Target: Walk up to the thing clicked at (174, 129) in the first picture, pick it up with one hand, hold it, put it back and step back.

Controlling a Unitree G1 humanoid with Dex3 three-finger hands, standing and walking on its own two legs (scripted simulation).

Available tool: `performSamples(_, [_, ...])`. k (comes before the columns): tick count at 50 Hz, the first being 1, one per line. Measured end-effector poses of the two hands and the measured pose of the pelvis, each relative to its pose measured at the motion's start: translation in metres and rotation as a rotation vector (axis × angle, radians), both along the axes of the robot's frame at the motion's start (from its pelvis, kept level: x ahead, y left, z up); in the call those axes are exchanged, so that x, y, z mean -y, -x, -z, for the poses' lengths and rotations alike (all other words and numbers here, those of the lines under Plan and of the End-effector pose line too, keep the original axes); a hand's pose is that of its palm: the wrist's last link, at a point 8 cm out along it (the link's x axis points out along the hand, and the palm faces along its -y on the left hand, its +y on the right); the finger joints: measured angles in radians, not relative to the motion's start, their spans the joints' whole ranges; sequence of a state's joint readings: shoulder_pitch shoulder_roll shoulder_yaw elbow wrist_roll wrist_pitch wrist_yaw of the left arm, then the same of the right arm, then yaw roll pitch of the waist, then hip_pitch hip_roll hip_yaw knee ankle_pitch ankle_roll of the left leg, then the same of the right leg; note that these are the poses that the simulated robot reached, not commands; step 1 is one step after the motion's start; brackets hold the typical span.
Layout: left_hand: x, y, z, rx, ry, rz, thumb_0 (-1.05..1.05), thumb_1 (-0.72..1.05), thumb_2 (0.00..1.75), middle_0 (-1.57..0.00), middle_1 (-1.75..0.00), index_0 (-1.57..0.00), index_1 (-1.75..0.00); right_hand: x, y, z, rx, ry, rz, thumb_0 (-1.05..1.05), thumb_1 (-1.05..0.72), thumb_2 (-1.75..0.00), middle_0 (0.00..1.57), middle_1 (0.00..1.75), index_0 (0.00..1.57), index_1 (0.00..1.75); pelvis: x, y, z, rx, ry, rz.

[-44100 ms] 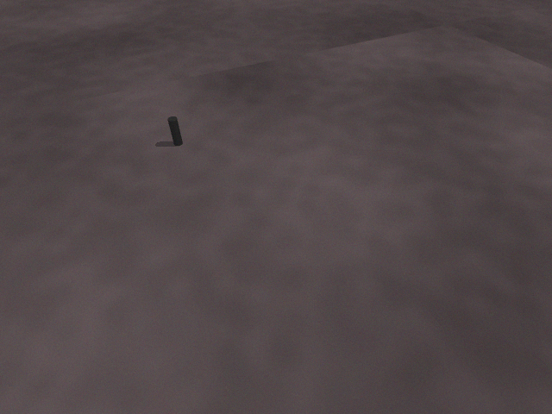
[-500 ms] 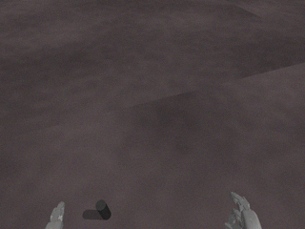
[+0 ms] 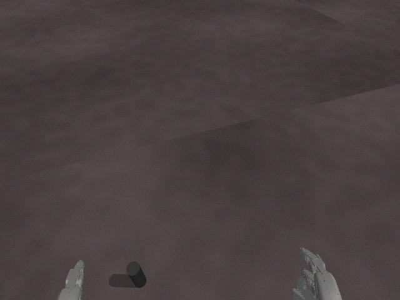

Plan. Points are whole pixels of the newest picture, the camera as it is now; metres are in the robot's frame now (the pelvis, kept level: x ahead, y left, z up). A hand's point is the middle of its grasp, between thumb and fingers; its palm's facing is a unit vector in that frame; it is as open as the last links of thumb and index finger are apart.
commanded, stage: home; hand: left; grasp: from the side
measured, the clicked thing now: (136, 275) +0.40 +0.25 -0.63
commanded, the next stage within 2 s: stand in 0.56 s
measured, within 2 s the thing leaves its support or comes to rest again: neither
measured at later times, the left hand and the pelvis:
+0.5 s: hand out of the picture +0.17 +0.19 -0.05, palm faces +0.11 -0.95 -0.28, open 17.5 cm; pelvis +0.00 +0.00 +0.00, yaw +0 degrees
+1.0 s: hand out of the picture +0.17 +0.19 -0.06, palm faces +0.07 -0.95 -0.31, open 11.9 cm; pelvis +0.00 +0.00 +0.00, yaw +0 degrees
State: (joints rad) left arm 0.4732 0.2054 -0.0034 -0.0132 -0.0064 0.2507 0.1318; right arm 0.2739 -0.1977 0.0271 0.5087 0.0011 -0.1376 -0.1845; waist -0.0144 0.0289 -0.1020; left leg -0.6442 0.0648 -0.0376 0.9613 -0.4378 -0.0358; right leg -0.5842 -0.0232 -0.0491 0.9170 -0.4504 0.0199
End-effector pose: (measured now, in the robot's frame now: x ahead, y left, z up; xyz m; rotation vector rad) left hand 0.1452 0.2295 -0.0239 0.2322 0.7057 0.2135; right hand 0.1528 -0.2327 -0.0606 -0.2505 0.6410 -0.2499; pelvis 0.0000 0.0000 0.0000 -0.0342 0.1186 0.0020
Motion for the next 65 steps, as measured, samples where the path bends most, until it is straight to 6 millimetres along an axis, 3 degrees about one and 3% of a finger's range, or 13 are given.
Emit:
performSamples(37, [-0.002,-0.004,-0.002,0.001,-0.006,-0.001,-0.01,-0.52,0.08,-0.08,-0.08,-0.08,-0.07,-0.003,-0.001,0.001,-0.012,-0.003,-0.004,0.01,-0.90,-0.90,0.21,0.30,0.20,0.30,-0.002,-0.003,-0.001,-0.003,0.000,0.000])
performSamples(42, [0.000,-0.002,-0.001,-0.003,-0.002,-0.001,-0.01,-0.34,0.25,-0.14,-0.18,-0.14,-0.18,-0.001,-0.002,0.001,-0.009,0.001,-0.003,0.01,-0.90,-0.90,0.21,0.30,0.20,0.30,-0.001,-0.003,-0.001,-0.002,-0.001,0.000])
performSamples(48, [0.001,-0.001,0.000,-0.004,0.000,-0.004,-0.01,0.03,0.59,-0.19,-0.26,-0.19,-0.25,0.002,-0.002,0.000,-0.008,0.008,-0.001,0.01,-0.90,-0.90,0.21,0.30,0.20,0.30,0.001,-0.002,-0.001,-0.001,-0.002,-0.001])
performSamples(53, [-0.016,0.002,0.027,-0.069,-0.052,0.098,0.00,0.39,0.77,-0.20,-0.28,-0.20,-0.28,0.013,0.008,0.016,-0.228,0.056,-0.143,0.01,-0.90,-0.90,0.21,0.30,0.20,0.30,0.001,0.003,-0.008,0.068,-0.029,-0.008])
performSamples(59, [-0.047,0.033,0.048,-0.230,-0.051,0.064,0.00,0.72,0.86,-0.21,-0.30,-0.21,-0.29,0.036,0.034,0.016,-0.366,0.037,-0.094,0.01,-0.90,-0.90,0.21,0.30,0.20,0.30,-0.002,0.001,-0.017,0.103,-0.033,-0.005])
performSamples(65, [-0.068,0.069,0.054,-0.376,-0.056,0.002,0.01,0.85,0.89,-0.21,-0.30,-0.21,-0.29,0.046,0.059,0.015,-0.466,0.039,-0.042,0.01,-0.91,-0.90,0.21,0.30,0.20,0.30,-0.008,-0.003,-0.028,0.126,-0.028,-0.007])
